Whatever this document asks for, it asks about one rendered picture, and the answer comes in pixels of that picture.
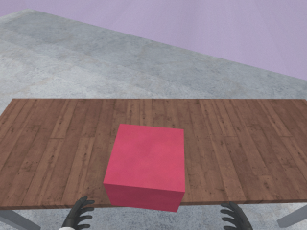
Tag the carton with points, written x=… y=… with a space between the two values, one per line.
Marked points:
x=146 y=168

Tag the table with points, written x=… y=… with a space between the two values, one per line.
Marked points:
x=54 y=151

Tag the left robot hand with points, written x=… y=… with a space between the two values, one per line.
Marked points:
x=74 y=217

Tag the right robot hand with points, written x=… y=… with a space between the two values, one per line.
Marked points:
x=240 y=220

